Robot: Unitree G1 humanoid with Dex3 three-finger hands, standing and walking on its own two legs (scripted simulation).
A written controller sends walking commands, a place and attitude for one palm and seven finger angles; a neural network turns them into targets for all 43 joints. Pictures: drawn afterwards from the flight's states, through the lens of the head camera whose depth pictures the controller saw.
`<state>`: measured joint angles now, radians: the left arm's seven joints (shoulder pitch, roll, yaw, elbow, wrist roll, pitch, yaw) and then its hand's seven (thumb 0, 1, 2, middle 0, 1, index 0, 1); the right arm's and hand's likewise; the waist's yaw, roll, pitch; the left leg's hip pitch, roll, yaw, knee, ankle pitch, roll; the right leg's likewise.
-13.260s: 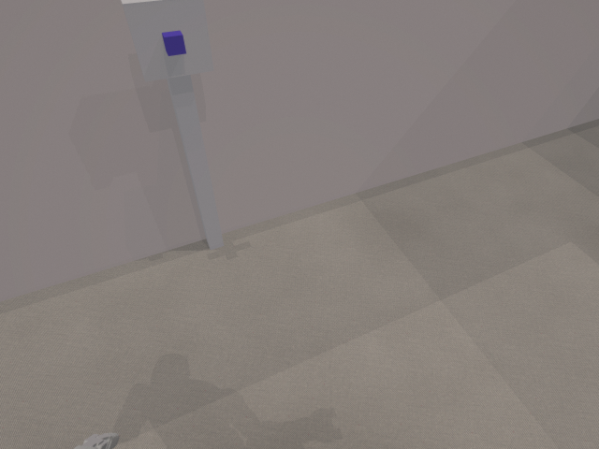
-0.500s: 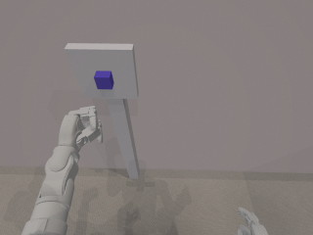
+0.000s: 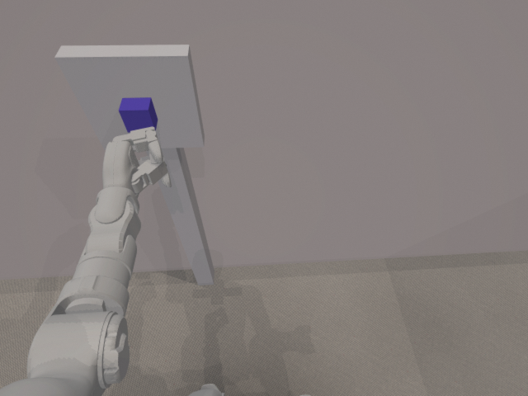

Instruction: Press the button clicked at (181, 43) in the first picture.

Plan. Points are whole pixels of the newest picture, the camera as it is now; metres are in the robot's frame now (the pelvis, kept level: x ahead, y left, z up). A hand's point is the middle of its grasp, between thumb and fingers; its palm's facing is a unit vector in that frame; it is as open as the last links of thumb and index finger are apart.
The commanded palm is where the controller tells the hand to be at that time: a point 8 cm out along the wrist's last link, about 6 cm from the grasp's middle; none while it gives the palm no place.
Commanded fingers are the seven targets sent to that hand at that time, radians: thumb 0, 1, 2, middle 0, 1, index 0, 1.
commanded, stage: aim a knuckle at the button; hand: left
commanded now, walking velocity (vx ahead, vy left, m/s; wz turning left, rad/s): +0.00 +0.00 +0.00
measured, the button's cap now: (139, 113) +0.52 +0.19 +0.13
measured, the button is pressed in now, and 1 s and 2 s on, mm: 0 0 8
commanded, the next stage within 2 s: press the button with the knuckle in 0.58 s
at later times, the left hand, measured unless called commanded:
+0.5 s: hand (156, 169) +0.43 +0.15 +0.10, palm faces +0.05 -1.00 -0.01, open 3.1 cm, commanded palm +0.40 +0.21 +0.10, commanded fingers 0.00 0.90 0.90 -1.30 -1.50 -1.30 -1.50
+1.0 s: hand (150, 161) +0.45 +0.17 +0.09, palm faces +0.06 -1.00 +0.01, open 3.1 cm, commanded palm +0.42 +0.22 +0.09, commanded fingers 0.00 0.90 0.90 -1.30 -1.50 -1.30 -1.50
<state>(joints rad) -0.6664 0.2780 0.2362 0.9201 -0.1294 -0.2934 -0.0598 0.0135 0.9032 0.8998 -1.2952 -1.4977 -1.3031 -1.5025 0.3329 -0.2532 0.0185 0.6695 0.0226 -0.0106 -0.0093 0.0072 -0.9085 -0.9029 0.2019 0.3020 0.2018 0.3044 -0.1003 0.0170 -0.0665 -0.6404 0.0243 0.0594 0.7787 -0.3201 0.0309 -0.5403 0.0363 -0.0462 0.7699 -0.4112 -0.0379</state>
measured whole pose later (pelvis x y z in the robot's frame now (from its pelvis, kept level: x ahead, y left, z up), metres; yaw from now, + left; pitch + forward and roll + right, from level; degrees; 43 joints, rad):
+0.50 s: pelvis +0.01 +0.00 +0.00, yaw +0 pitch +10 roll -1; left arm -0.58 0.25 0.21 0.83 -0.14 -0.33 -0.07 0.01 0.90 0.90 -1.30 -1.50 -1.30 -1.50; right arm 0.30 -0.25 0.01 0.63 0.03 0.01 0.00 0.01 -0.91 -0.90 0.20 0.30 0.20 0.30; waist -0.07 0.03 -0.09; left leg -0.62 0.03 0.06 0.79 -0.34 0.03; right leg -0.52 0.04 -0.05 0.77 -0.42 -0.04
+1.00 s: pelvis +0.00 +0.00 +0.00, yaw +0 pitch +11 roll -1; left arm -0.70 0.31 0.25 0.97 -0.15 -0.31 -0.11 0.01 0.90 0.90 -1.30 -1.50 -1.31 -1.50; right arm 0.33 -0.26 0.02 0.66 0.04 0.01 -0.01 0.01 -0.91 -0.90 0.20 0.30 0.20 0.30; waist -0.09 0.02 -0.08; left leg -0.66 0.03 0.05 0.80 -0.33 0.03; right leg -0.55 0.04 -0.05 0.78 -0.42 -0.04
